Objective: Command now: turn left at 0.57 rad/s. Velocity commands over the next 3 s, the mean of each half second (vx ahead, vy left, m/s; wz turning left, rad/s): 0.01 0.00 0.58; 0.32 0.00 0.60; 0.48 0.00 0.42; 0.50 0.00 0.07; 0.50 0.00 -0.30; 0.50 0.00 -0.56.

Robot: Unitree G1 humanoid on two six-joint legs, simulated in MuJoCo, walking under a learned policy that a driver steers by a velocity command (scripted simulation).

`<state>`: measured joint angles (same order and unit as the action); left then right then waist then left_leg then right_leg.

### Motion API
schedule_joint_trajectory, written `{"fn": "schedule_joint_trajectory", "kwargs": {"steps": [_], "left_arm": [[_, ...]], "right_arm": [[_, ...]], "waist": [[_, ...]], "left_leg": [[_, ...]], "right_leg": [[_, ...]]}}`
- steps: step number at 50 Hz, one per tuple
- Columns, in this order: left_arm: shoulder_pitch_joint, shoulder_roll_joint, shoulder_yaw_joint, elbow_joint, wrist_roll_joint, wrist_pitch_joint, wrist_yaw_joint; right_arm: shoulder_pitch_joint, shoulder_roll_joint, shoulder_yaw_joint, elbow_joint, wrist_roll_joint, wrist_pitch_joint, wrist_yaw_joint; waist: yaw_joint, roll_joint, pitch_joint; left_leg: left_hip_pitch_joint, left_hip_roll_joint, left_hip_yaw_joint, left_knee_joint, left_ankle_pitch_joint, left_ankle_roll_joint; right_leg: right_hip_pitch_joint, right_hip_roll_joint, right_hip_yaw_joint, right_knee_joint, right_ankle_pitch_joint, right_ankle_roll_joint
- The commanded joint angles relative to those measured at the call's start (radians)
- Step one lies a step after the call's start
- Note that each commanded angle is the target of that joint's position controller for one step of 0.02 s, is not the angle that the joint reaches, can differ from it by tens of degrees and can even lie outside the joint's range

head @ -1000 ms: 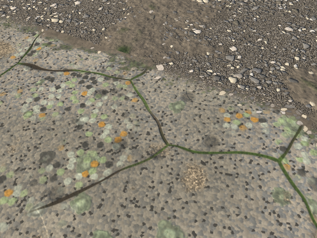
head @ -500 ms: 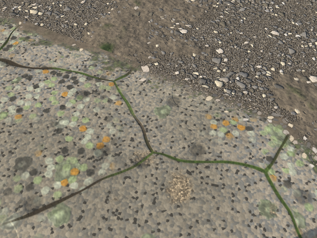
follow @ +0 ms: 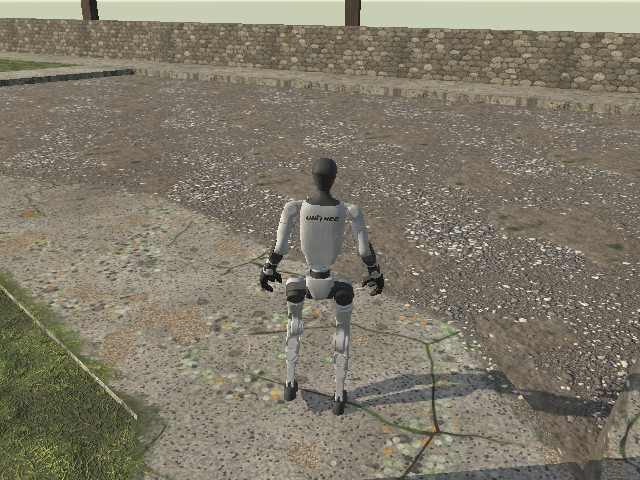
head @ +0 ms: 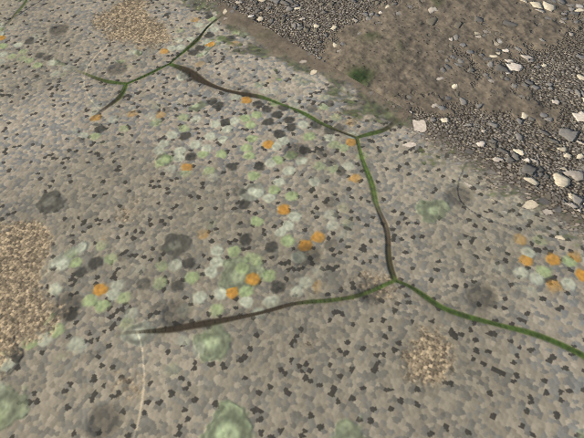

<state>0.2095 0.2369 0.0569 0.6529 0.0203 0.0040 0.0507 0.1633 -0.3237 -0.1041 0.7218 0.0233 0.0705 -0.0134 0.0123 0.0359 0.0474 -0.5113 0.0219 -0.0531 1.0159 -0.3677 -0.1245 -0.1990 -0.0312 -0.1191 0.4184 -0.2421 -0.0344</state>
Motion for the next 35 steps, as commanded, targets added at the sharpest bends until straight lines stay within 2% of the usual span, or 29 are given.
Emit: {"fn": "schedule_joint_trajectory", "kwargs": {"steps": [1, 4, 6, 8, 9, 10, 11, 12, 13, 14, 15, 16, 18, 23, 24, 26, 28, 29, 31, 32, 33, 34, 35], "left_arm": [[-0.003, 0.214, 0.068, -0.056, -0.006, -0.004, -0.003], [-0.019, 0.231, 0.078, -0.049, -0.018, -0.003, -0.019], [-0.026, 0.238, 0.083, -0.041, -0.035, -0.005, -0.028], [-0.043, 0.229, 0.083, -0.03, -0.058, -0.007, -0.03], [0.012, 0.195, 0.074, -0.005, -0.053, -0.012, -0.034], [-0.005, 0.139, 0.053, -0.036, -0.004, -0.015, -0.036], [-0.06, 0.127, 0.044, -0.085, 0.016, -0.015, -0.027], [-0.109, 0.183, 0.058, -0.081, 0.0, -0.01, -0.022], [-0.123, 0.19, 0.061, -0.081, -0.017, -0.007, -0.02], [-0.108, 0.19, 0.066, -0.062, -0.011, -0.005, -0.01], [-0.098, 0.204, 0.071, -0.058, -0.003, -0.001, -0.003], [-0.081, 0.197, 0.071, -0.05, -0.001, -0.001, -0.005], [-0.054, 0.173, 0.064, -0.038, -0.008, -0.004, -0.009], [-0.106, 0.142, 0.047, -0.049, -0.015, -0.008, -0.012], [-0.107, 0.144, 0.047, -0.05, -0.018, -0.011, -0.017], [-0.125, 0.152, 0.048, -0.059, -0.029, -0.023, -0.029], [-0.128, 0.161, 0.052, -0.068, -0.04, -0.042, -0.041], [-0.116, 0.161, 0.054, -0.066, -0.044, -0.054, -0.046], [-0.037, 0.147, 0.058, -0.039, -0.05, -0.075, -0.052], [0.023, 0.171, 0.068, -0.024, -0.043, -0.081, -0.047], [0.119, 0.235, 0.079, -0.012, -0.017, -0.082, -0.037], [0.165, 0.295, 0.095, 0.012, 0.011, -0.089, -0.052], [0.099, 0.241, 0.08, -0.005, -0.002, -0.096, -0.051]], "right_arm": [[-0.094, -0.047, 0.002, -0.124, -0.003, -0.014, 0.016], [-0.087, -0.057, -0.002, -0.142, 0.0, -0.006, 0.026], [-0.078, -0.06, -0.006, -0.152, 0.003, 0.002, 0.036], [-0.014, -0.063, -0.016, -0.138, 0.003, 0.006, 0.044], [0.042, -0.109, -0.034, -0.124, -0.002, 0.005, 0.034], [0.101, -0.226, -0.064, -0.135, -0.005, -0.002, 0.014], [0.071, -0.268, -0.06, -0.156, -0.038, -0.027, 0.018], [0.073, -0.209, -0.045, -0.153, -0.041, -0.051, 0.027], [0.03, -0.18, -0.032, -0.141, -0.034, -0.065, 0.024], [-0.018, -0.16, -0.027, -0.142, -0.019, -0.067, 0.016], [-0.052, -0.139, -0.018, -0.146, -0.003, -0.063, 0.009], [-0.06, -0.138, -0.014, -0.149, -0.005, -0.059, 0.002], [-0.054, -0.144, -0.014, -0.148, -0.015, -0.056, -0.006], [-0.035, -0.169, -0.022, -0.141, -0.01, -0.047, -0.016], [-0.026, -0.17, -0.022, -0.14, -0.008, -0.046, -0.016], [-0.015, -0.167, -0.019, -0.14, -0.004, -0.048, -0.01], [-0.009, -0.168, -0.016, -0.137, -0.003, -0.053, -0.003], [-0.008, -0.165, -0.014, -0.136, -0.002, -0.055, 0.0], [-0.035, -0.143, -0.003, -0.142, 0.003, -0.053, -0.002], [-0.038, -0.103, 0.009, -0.148, 0.0, -0.058, -0.005], [-0.035, -0.025, 0.031, -0.165, -0.002, -0.063, -0.004], [-0.064, -0.066, 0.02, -0.213, 0.012, -0.078, -0.004], [-0.055, -0.129, 0.002, -0.201, 0.007, -0.085, -0.004]], "waist": [[0.037, -0.178, -0.086], [0.032, -0.194, -0.095], [0.022, -0.202, -0.102], [-0.025, -0.185, -0.117], [-0.038, -0.106, -0.145], [-0.041, 0.146, -0.176], [-0.046, 0.254, -0.204], [-0.092, 0.124, -0.223], [-0.059, 0.112, -0.163], [-0.032, 0.064, -0.135], [-0.016, 0.074, -0.12], [-0.003, 0.086, -0.13], [0.004, 0.083, -0.158], [-0.025, 0.104, -0.141], [-0.032, 0.107, -0.149], [-0.047, 0.133, -0.12], [-0.047, 0.151, -0.092], [-0.038, 0.148, -0.086], [0.022, 0.118, -0.079], [0.05, 0.072, -0.1], [0.069, -0.109, -0.15], [0.06, -0.271, -0.069], [0.034, -0.215, 0.003]], "left_leg": [[-0.055, 0.033, 0.042, -0.115, -0.031, 0.006], [0.042, 0.017, 0.098, -0.229, -0.036, 0.037], [0.094, 0.006, 0.119, -0.332, -0.011, 0.069], [0.237, -0.026, 0.148, -0.55, 0.156, 0.124], [0.396, -0.023, 0.09, -0.643, 0.322, 0.165], [0.62, 0.201, -0.228, -0.638, 0.725, 0.259], [0.583, 0.4, -0.479, -0.621, 0.884, 0.493], [0.551, 0.363, -0.412, -0.651, 0.782, 0.512], [0.503, 0.294, -0.315, -0.654, 0.693, 0.448], [0.471, 0.233, -0.265, -0.656, 0.609, 0.39], [0.445, 0.21, -0.245, -0.657, 0.61, 0.366], [0.41, 0.19, -0.229, -0.658, 0.642, 0.364], [0.403, 0.172, -0.221, -0.658, 0.638, 0.367], [0.376, 0.151, -0.288, -0.65, 0.444, 0.357], [0.361, 0.145, -0.314, -0.667, 0.296, 0.359], [0.31, 0.135, -0.384, -0.708, -0.02, 0.363], [0.276, 0.132, -0.442, -0.718, -0.145, 0.363], [0.258, 0.124, -0.462, -0.713, -0.168, 0.358], [0.18, 0.071, -0.46, -0.662, -0.209, 0.318], [0.075, 0.025, -0.414, -0.57, -0.236, 0.27], [-0.095, -0.078, -0.249, -0.293, -0.282, 0.196], [-0.286, -0.127, -0.142, -0.098, -0.258, 0.174], [-0.337, -0.041, -0.146, 0.018, -0.175, 0.158]], "right_leg": [[0.173, -0.278, 0.172, -0.107, 0.374, -0.202], [0.147, -0.29, 0.128, -0.077, 0.443, -0.196], [0.154, -0.302, 0.113, -0.035, 0.472, -0.177], [0.108, -0.276, 0.053, 0.068, 0.434, -0.11], [0.012, -0.229, -0.009, 0.186, 0.336, -0.037], [-0.282, -0.122, -0.077, 0.488, -0.088, 0.062], [-0.476, 0.012, 0.042, 0.715, -0.476, 0.12], [-0.487, -0.007, 0.155, 0.814, -0.453, 0.12], [-0.495, -0.021, 0.174, 0.813, -0.361, 0.106], [-0.497, -0.029, 0.183, 0.766, -0.277, 0.103], [-0.486, -0.029, 0.187, 0.733, -0.217, 0.109], [-0.441, -0.012, 0.179, 0.743, -0.171, 0.117], [-0.403, 0.009, 0.176, 0.699, -0.124, 0.128], [-0.343, 0.033, 0.196, 0.454, -0.096, 0.135], [-0.319, 0.038, 0.196, 0.411, -0.092, 0.13], [-0.281, 0.048, 0.193, 0.329, -0.111, 0.112], [-0.229, 0.061, 0.188, 0.249, -0.15, 0.086], [-0.183, 0.066, 0.185, 0.197, -0.149, 0.073], [-0.003, 0.063, 0.168, -0.002, -0.019, 0.041], [0.153, -0.004, 0.213, -0.046, -0.001, 0.013], [0.313, -0.206, 0.444, -0.107, -0.191, -0.062], [0.26, -0.363, 0.763, -0.218, -0.39, -0.183], [0.215, -0.366, 0.741, -0.228, -0.463, -0.198]]}}
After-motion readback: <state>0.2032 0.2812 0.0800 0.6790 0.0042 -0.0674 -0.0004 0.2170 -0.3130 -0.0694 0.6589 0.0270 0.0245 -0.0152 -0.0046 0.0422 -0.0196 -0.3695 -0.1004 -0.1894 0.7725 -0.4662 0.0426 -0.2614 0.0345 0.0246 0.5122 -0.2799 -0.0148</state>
